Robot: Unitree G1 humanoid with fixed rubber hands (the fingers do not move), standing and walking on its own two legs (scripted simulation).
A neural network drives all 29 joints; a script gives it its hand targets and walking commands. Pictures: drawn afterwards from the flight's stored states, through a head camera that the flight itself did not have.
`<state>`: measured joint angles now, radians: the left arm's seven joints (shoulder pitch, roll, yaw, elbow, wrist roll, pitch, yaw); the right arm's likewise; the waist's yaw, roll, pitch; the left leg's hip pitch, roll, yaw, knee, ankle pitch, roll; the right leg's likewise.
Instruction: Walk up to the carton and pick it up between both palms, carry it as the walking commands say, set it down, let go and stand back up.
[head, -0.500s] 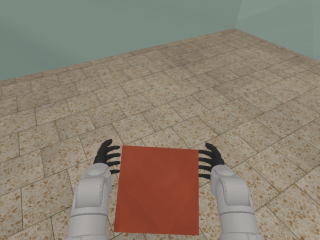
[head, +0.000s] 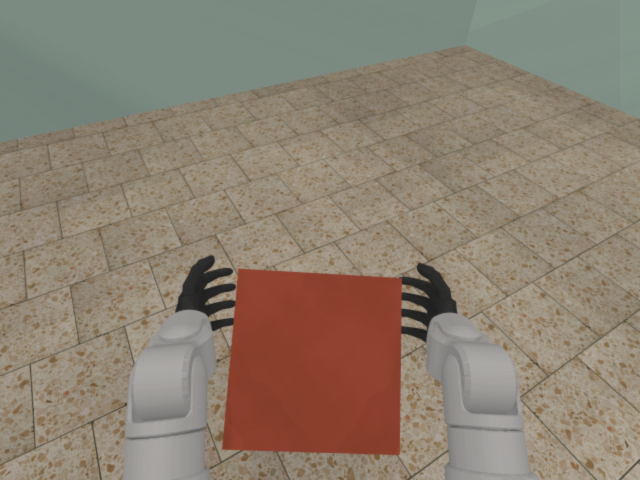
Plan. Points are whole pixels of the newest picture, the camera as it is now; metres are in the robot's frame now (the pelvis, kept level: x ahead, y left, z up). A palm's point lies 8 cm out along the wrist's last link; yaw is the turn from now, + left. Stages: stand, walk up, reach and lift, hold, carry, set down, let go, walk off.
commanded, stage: carry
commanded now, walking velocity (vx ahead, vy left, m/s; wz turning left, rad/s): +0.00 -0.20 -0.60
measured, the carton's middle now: (312, 350) +0.31 +0.01 -0.02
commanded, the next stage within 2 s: none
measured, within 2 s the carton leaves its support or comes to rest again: neither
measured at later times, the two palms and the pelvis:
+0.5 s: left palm (350, 339) +0.26 -0.03 +0.10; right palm (624, 408) +0.19 -0.30 +0.08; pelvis -0.06 -0.10 +0.00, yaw -11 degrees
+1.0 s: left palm (552, 395) +0.20 -0.22 +0.10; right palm out of the picture +0.06 -0.47 +0.08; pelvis -0.12 -0.22 -0.01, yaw -29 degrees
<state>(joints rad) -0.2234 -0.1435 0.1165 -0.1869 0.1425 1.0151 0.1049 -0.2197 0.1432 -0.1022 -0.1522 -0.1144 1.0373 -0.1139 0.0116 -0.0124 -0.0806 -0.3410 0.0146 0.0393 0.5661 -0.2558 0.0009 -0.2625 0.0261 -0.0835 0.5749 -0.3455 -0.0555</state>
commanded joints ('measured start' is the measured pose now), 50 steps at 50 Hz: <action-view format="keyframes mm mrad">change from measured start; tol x32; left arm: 1 -415 -911 -675 -48 -417 127 -259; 50 -401 -1026 -702 -7 -459 251 -270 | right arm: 1 -354 897 661 -73 346 101 249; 50 -503 907 622 -185 388 208 282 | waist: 1 -11 136 -268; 10 6 258 -239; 14 15 -338 -203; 32 -27 -170 -296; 35 2 386 -269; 50 8 157 -239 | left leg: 1 243 358 -281 -79 569 133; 11 3 329 -25 -25 205 46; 14 -328 87 97 479 -483 -99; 26 -284 65 19 430 -229 -68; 33 557 208 -53 -388 -17 52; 35 318 710 -366 -355 205 198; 43 215 356 147 -103 524 36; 50 130 339 217 219 200 -66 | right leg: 1 -137 -50 66 118 14 57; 5 -255 -49 79 212 -227 60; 12 89 -48 26 -122 80 22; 13 128 -289 430 -328 200 -83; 19 197 -221 278 -118 727 -163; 32 -101 -37 170 -342 497 273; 34 -305 48 112 419 -250 204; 38 -438 -61 173 697 5 123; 50 24 -43 -87 -163 150 77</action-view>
